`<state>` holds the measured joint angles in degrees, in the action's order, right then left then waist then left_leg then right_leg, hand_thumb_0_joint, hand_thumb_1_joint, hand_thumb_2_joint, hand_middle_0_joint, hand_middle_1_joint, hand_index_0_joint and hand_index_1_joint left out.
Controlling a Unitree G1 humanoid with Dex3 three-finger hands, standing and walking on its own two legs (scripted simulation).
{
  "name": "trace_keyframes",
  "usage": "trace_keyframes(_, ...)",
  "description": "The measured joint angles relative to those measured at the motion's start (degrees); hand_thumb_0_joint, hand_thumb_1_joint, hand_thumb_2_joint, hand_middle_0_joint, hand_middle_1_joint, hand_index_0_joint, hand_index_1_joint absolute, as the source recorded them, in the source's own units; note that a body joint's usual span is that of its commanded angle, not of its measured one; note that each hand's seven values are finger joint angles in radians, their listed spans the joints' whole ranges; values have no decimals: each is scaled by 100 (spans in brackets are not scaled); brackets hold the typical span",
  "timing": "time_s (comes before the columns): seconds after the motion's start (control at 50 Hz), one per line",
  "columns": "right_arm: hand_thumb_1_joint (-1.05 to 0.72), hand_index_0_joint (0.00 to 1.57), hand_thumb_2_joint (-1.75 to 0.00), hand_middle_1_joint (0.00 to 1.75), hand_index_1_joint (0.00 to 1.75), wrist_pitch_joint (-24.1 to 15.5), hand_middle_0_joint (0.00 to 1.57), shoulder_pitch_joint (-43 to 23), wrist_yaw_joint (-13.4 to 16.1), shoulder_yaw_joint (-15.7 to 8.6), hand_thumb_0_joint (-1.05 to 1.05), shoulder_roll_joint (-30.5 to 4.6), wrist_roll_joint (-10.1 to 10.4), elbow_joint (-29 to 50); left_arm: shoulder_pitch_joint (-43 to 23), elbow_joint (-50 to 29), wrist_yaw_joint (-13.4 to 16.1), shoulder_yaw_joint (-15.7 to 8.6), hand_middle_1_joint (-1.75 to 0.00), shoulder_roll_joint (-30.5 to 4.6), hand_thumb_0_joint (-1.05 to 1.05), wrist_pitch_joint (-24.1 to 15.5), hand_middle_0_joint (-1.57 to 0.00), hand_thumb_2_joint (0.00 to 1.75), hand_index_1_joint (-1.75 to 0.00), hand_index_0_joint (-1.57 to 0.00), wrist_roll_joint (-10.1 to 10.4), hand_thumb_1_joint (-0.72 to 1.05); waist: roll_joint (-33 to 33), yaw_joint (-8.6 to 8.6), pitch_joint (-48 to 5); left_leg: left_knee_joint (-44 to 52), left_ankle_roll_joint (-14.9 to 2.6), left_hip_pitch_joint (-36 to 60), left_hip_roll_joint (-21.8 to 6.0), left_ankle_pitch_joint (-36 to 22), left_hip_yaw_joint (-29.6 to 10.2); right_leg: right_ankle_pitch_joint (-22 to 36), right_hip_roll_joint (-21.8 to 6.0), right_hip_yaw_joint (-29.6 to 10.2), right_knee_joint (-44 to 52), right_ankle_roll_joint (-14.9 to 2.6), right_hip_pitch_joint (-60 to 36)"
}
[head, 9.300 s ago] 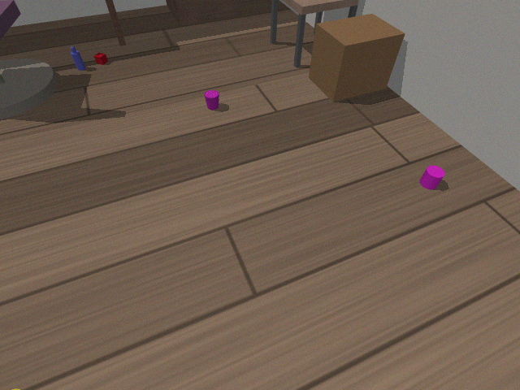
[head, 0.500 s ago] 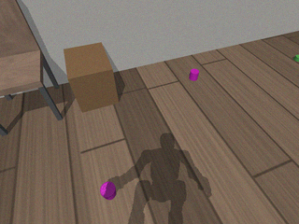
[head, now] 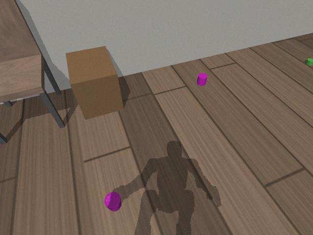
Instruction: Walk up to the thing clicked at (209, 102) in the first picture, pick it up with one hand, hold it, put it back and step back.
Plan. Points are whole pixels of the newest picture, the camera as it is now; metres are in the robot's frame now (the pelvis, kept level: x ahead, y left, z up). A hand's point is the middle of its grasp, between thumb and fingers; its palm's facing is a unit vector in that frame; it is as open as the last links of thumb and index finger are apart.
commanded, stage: stand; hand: left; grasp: from above
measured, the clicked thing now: (113, 202) +0.42 +0.27 -0.73
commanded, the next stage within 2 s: rise first in 0.94 s
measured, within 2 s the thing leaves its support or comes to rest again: neither
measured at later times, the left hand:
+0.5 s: hand out of the picture +0.08 +0.26 -0.16, palm faces -0.03 -0.94 -0.35, open 7.4 cm
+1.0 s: hand out of the picture +0.08 +0.26 -0.16, palm faces -0.04 -0.94 -0.35, open 7.4 cm
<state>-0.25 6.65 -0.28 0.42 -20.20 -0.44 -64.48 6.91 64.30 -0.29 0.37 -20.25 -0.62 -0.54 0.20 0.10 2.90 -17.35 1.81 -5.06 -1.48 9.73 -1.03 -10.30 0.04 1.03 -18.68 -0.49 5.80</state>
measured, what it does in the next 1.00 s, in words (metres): stands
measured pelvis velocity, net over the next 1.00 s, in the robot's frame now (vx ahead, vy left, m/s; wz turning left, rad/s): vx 0.01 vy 0.00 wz -0.01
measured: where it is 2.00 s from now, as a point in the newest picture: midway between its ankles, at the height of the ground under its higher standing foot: outside the picture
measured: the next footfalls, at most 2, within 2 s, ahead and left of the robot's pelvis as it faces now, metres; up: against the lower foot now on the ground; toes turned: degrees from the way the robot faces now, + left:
none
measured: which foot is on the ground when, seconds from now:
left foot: down 0.00-1.00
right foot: down 0.00-1.00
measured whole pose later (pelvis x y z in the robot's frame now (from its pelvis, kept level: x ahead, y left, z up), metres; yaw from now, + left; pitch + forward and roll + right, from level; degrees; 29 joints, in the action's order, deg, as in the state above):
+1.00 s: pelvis +0.01 +0.00 +0.00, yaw +0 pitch -2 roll +0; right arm -0.3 6.5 -0.2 0.2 -20.1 -0.4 -64.2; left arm 7.0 63.9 -0.1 0.4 -20.2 -0.6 -0.5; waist 0.0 0.0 3.0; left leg -17.1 1.6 -4.6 -1.3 10.4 -0.6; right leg -10.8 -0.1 0.6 -18.4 -0.2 5.4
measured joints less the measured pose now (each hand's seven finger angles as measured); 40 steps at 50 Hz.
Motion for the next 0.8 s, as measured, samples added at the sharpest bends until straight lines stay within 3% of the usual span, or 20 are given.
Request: trace_keyframes(0.8, -90, 20, -89, 30, 30, -1, 20, -2, 7, -17, 1, 3, -1, 21, -3, -28, 12, 8, -30, 13, 0, -8, -21, 90, -30, -21, 3, 90, -5, -3, 19, 6, -26, 23, 20, 66, 19, -49, -21, -18, 30, 28, -30)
